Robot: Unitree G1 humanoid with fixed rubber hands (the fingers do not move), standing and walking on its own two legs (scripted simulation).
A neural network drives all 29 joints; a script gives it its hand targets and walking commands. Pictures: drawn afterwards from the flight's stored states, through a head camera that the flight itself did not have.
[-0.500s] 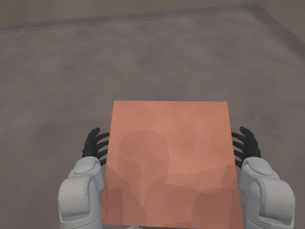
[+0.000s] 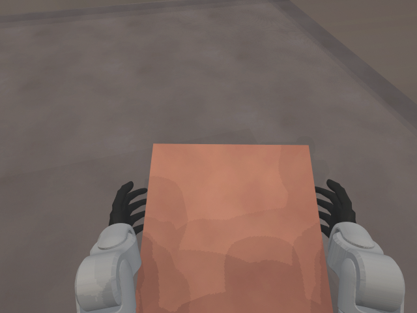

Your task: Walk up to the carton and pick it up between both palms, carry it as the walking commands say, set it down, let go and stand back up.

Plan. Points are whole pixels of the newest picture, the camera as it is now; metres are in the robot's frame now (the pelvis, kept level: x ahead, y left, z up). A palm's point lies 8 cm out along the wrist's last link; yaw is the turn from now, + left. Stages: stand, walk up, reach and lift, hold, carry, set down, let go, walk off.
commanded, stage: carry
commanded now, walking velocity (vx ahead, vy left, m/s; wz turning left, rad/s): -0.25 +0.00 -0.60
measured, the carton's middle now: (228, 229) +0.27 +0.01 +0.00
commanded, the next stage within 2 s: none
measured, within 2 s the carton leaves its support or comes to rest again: neither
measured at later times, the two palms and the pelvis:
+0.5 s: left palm (189, 305) +0.12 +0.07 +0.08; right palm out of the picture +0.02 -0.26 +0.09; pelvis -0.16 -0.01 -0.01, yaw -18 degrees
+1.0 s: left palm out of the picture -0.03 +0.00 +0.08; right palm out of the picture -0.24 -0.27 +0.07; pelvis -0.33 +0.02 -0.01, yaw -37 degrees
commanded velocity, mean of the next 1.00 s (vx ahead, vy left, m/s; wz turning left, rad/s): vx -0.25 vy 0.00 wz -0.60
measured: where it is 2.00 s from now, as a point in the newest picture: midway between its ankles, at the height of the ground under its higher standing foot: outside the picture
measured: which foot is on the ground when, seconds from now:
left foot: down 0.00-0.16, up 0.18-0.54, down 0.56-0.94, up 0.96-1.00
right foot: up 0.00-0.14, down 0.16-0.56, up 0.58-0.92, down 0.94-1.00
